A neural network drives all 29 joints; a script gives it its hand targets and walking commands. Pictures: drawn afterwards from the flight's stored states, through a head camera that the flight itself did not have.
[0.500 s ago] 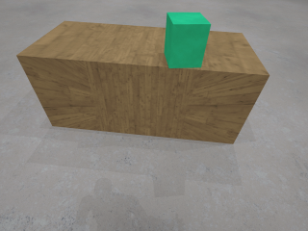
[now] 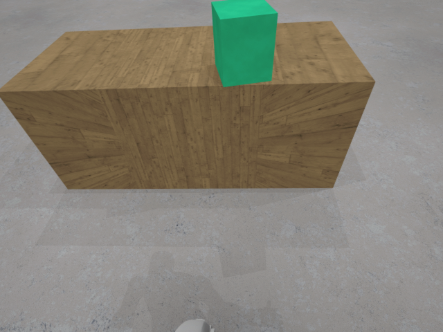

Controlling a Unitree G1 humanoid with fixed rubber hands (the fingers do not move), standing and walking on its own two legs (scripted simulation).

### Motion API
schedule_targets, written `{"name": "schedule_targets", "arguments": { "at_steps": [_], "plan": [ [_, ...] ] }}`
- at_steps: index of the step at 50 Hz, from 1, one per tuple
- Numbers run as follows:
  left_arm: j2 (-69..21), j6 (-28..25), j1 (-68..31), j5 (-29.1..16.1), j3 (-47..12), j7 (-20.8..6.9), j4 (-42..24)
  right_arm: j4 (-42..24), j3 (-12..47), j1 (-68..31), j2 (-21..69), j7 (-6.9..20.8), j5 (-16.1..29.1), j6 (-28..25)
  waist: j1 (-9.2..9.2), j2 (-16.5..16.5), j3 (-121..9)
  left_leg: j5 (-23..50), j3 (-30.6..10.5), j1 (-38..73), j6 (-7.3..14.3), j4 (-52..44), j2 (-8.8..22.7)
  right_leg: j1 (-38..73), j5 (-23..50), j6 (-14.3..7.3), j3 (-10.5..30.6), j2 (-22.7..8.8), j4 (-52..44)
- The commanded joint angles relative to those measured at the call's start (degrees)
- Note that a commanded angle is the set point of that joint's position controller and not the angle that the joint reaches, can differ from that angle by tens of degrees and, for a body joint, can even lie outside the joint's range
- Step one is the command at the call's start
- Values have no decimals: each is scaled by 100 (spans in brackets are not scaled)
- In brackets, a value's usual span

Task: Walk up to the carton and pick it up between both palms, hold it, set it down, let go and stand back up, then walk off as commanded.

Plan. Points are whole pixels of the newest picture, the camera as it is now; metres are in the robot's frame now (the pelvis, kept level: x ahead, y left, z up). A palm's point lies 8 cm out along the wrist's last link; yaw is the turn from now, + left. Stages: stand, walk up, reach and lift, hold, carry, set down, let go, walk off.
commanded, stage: walk off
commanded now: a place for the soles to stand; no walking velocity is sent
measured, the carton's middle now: (242, 42) +1.14 -0.06 +0.04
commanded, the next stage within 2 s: stand in 1.12 s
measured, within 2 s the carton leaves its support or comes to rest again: neither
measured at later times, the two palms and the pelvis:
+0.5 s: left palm out of the picture +0.14 +0.31 -0.11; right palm out of the picture +0.17 -0.30 -0.11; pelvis +0.08 +0.00 +0.00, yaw +0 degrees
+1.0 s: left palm (89, 312) +0.20 +0.30 -0.10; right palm (382, 305) +0.21 -0.28 -0.10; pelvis +0.10 +0.01 +0.01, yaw +0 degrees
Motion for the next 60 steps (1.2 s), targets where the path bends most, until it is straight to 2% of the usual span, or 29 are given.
{"name": "schedule_targets", "arguments": {
  "at_steps": [1, 3, 5, 6, 7, 8, 9, 10, 11, 13, 15, 18, 19, 20, 21, 22, 24, 26, 28, 29, 33, 38, 40, 44, 52, 56, 57, 58, 60],
  "plan": [
    [1763, -206, -208, -20, 432, 114, -515, -623, -267, -227, -1101, 5, 0, -222, 75, -1519, 498, 131, -96, -729, -41, -657, 284, 119, -1571, -1222, 2681, -1630, -2958],
    [1738, -178, -240, -17, 400, 107, -542, -642, -210, -318, -976, 21, -16, -238, 125, -1642, 482, -120, 140, -205, -19, -1529, 267, 56, -1226, -1166, 2145, -1495, -2748],
    [1777, -106, -524, -27, 363, 96, -545, -494, -212, -28, -879, 43, -8, -268, -131, -1599, 366, 100, 383, 965, 112, -2493, 117, -511, -1085, -1039, 1614, -1252, -2340],
    [1637, -54, -639, -44, 301, 103, -569, -428, -247, 188, -869, 35, 9, -312, -294, -1376, 248, 460, 418, 1959, 186, -2889, -4, -1045, -897, -880, 1218, -1018, -1961],
    [1425, -30, -619, -39, 208, 111, -575, -375, -310, 416, -1008, 7, -7, -348, -461, -753, 88, 583, 145, 2762, 242, -3083, 120, -1581, -768, -685, 1003, -887, -1373],
    [1092, -34, -618, -81, 125, 90, -624, -544, -386, 327, -1413, -24, -74, -414, -497, 700, 196, -677, -2143, 2657, 611, -4310, 1192, -2249, -557, -314, 484, -157, -28],
    [1225, -29, -345, -132, 214, 137, -587, -554, -416, 347, -1752, -31, -68, -425, -342, 1119, -17, -1651, -3745, 1819, 1134, -4943, 2142, -1894, -1322, -178, 423, 181, 942],
    [1462, -42, -345, -91, 315, 168, -552, -616, -430, 167, -1796, -24, -68, -406, -250, 924, 47, -1313, -3615, 1421, 1439, -4900, 2232, -1501, -1220, -255, 691, 64, 1301],
    [1426, -43, -236, -62, 274, 175, -433, -650, -367, 25, -1579, -41, -50, -419, -141, 573, -107, -612, -3167, 1646, 1347, -4621, 2105, -1468, -1088, -266, 819, 12, 1269],
    [1338, -39, -20, -42, 221, 137, -281, -688, -311, -189, -1421, -97, -61, -416, -131, 756, -402, -306, -2579, 1824, 1198, -4289, 1917, -1448, -862, -196, 825, -60, 1075],
    [1333, -79, -78, -16, 187, 124, -248, -701, -285, -258, -1352, -116, -67, -398, -176, 772, -475, 507, -2281, 1717, 1297, -4004, 1975, -1219, -805, -129, 733, -170, 730],
    [1245, -144, 114, 2, 153, 115, -99, -687, -197, -697, -1238, -127, -38, -292, 126, 467, -653, 908, -1309, 699, 890, -3344, 1572, 268, 338, -187, 508, -199, -638],
    [1279, -189, 91, -7, 140, 133, -133, -679, -151, -764, -1120, -114, -48, -246, 187, 215, -567, 983, -872, 210, 626, -2924, 1234, 726, 634, -228, 755, -187, -1151],
    [1559, -235, -72, -3, 141, 171, -209, -685, -82, -771, -886, -90, -26, -217, 123, -583, -541, 884, -340, -217, 307, -2133, 605, 839, 820, -460, 2059, -826, -1805],
    [1754, -228, -235, -39, 104, 156, -172, -580, -89, -728, -740, -122, 52, -173, -47, -900, -516, 224, 28, 338, 69, -1754, 88, 102, 252, -900, 2938, -1360, -2100],
    [1754, -190, -422, -71, 74, 137, -168, -503, -127, -674, -853, -137, 65, -190, -146, -696, -471, 96, 59, 851, 93, -2009, 141, -145, 589, -997, 2801, -1428, -1898],
    [1583, -229, -694, -79, 20, 183, -255, -444, -131, -820, -907, -133, 38, -258, -136, -430, -498, 1923, -83, 1274, 90, -2351, 414, -92, 2113, -712, 2021, -1033, -1459],
    [1450, -201, -893, -97, 15, 204, -295, -466, -152, -801, -1017, -124, 13, -281, -128, -412, -705, 3056, -537, 1877, 337, -2728, 681, -211, 2836, -392, 1240, -510, -864],
    [1418, -163, -911, -93, 42, 226, -210, -401, -158, -680, -1100, -147, 30, -276, -56, -688, -935, 3560, -948, 1901, 600, -2724, 952, 85, 2845, -301, 1018, -390, -624],
    [1393, -163, -872, -93, 20, 238, -184, -413, -152, -714, -1072, -149, 24, -269, -28, -662, -1019, 3676, -776, 1913, 568, -2674, 929, 236, 2957, -340, 1016, -416, -671],
    [1500, -150, -865, -83, 10, 225, -139, -452, -102, -976, -918, -138, 69, -215, 37, -538, -1061, 2963, -247, 1590, 178, -2571, 467, 625, 3051, -625, 1477, -706, -1076],
    [1363, -116, -1221, -60, -42, 229, -160, -401, -128, -916, -891, -130, 68, -242, -64, -537, -1163, 3086, -598, 2049, 377, -2928, 715, 352, 2746, -438, 1126, -555, -951],
    [1302, -102, -1297, -64, -52, 226, -129, -353, -136, -887, -966, -131, 44, -250, -78, -365, -1089, 3190, -723, 2043, 491, -3106, 881, 350, 2514, -339, 956, -467, -894],
    [1269, -84, -1253, -74, -82, 225, -104, -399, -105, -1047, -923, -121, 59, -257, -14, -211, -1042, 3522, -554, 1914, 438, -3077, 857, 548, 2674, -324, 866, -507, -1002],
    [1277, -73, -1375, -69, -89, 219, -35, -329, -92, -1146, -839, -105, 78, -221, -30, -294, -866, 2731, -431, 1859, 296, -3269, 676, 582, 2293, -358, 1024, -579, -1447],
    [1235, -72, -1461, -58, -80, 203, -25, -304, -81, -1128, -808, -108, 80, -243, -50, -284, -940, 2726, -543, 2041, 365, -3362, 724, 549, 2235, -325, 989, -537, -1470],
    [1215, -106, -1852, -141, -38, 237, 122, -44, 16, -1244, -760, -64, 60, -203, -65, -195, -1013, 2946, -344, 1979, 262, -3520, 803, 781, 2334, -293, 805, -576, -1719],
    [1178, -109, -1977, -146, -37, 261, 108, -37, 49, -1319, -693, -52, 65, -175, -57, -374, -962, 2991, -334, 1915, 229, -3566, 766, 830, 2311, -270, 817, -587, -1825],
    [1189, -98, -1989, -146, -33, 271, 295, 64, 94, -1324, -679, -31, 71, -161, -63, -235, -964, 2997, -255, 2098, 162, -3667, 685, 873, 2406, -269, 848, -649, -1952]
  ]
}}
